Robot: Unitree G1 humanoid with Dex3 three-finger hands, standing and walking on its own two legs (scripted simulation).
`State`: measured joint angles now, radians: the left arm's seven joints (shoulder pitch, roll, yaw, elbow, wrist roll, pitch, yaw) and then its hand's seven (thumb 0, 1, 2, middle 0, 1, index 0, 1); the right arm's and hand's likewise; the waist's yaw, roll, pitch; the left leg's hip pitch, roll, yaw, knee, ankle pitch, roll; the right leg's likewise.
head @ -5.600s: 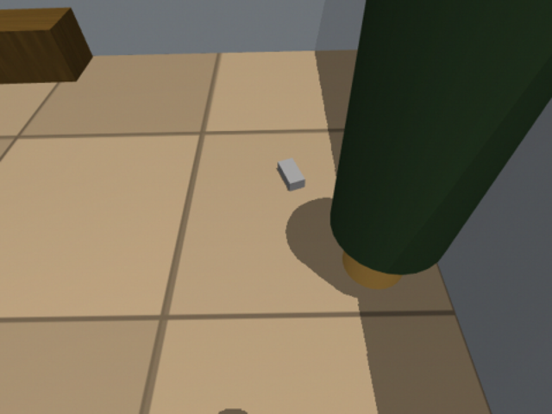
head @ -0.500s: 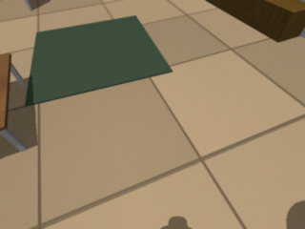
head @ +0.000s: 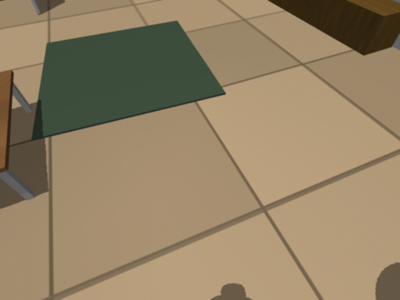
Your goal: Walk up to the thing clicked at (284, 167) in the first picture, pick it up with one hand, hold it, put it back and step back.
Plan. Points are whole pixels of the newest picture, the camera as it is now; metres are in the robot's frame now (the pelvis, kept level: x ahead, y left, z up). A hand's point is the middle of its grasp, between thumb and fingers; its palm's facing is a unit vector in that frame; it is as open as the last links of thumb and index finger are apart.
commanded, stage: stand
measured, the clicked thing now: out of the picture +0.48 -1.16 -0.76
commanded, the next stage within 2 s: walk up in 0.42 s
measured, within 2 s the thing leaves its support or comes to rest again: neither
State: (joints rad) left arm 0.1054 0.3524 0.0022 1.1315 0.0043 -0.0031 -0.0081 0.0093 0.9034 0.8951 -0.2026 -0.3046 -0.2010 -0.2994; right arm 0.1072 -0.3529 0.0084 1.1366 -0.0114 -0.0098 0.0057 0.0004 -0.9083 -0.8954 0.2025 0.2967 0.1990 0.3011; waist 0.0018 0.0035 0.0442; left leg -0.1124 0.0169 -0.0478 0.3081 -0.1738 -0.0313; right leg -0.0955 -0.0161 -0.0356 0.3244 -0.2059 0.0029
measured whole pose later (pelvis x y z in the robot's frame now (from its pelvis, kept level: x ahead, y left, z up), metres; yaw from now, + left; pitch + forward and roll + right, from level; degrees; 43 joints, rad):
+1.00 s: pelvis +0.18 +0.05 -0.01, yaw +0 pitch -3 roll +2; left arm 0.24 0.46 0.05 0.98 0.01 -0.03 -0.11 0.01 0.91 0.90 -0.20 -0.30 -0.20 -0.30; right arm 0.29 -0.40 -0.07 0.94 -0.02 -0.09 0.07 0.00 -0.91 -0.90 0.20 0.30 0.20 0.30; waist -0.01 -0.07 0.05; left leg -0.09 0.02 0.12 0.40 -0.27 0.02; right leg -0.51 -0.09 0.01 0.85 -0.27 0.01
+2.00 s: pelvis +0.70 +0.01 -0.02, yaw -1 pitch -2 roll +2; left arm 0.23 0.43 0.05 0.90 0.01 -0.05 -0.10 0.01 0.90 0.90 -0.20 -0.30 -0.20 -0.30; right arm 0.34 -0.43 -0.06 0.87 -0.01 -0.08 0.06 0.00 -0.90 -0.90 0.21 0.30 0.20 0.30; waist -0.03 -0.02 0.06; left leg -0.09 0.06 0.13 0.53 -0.40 -0.02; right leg -0.45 -0.10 -0.04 0.62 -0.15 -0.02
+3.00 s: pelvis +1.10 -0.03 -0.03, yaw -10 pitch -3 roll +2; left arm 0.29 0.40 0.03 0.94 0.01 -0.04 -0.05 0.01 0.90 0.90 -0.20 -0.30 -0.20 -0.30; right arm 0.22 -0.45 -0.07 0.89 0.00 0.01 0.08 0.01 -0.91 -0.90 0.20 0.30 0.20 0.30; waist 0.02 0.08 0.05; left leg -0.25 0.05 0.06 0.98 -0.50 0.00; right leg -0.39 -0.03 -0.03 0.67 -0.23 -0.04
